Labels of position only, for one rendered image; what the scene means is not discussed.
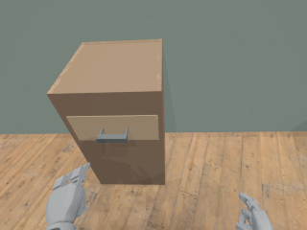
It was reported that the drawer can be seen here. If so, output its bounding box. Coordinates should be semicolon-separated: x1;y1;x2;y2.
66;115;158;140

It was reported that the cabinet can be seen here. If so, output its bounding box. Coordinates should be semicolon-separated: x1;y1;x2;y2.
47;38;165;185

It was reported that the handle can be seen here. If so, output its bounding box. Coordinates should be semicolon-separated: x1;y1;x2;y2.
96;127;129;143

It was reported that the left robot hand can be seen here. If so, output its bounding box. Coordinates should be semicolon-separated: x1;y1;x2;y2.
45;162;91;226

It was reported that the right robot hand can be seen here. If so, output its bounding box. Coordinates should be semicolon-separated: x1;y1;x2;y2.
236;192;273;230

